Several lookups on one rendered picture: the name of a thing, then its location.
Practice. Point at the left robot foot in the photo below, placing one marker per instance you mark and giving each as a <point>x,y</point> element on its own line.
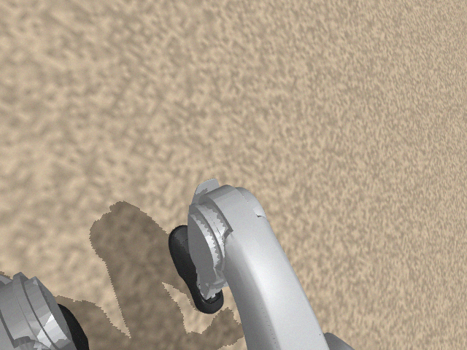
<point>78,336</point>

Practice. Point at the right robot foot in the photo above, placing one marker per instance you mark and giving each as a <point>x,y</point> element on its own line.
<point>179,250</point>

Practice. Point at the right robot hand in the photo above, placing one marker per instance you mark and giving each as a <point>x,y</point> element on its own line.
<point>335,343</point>

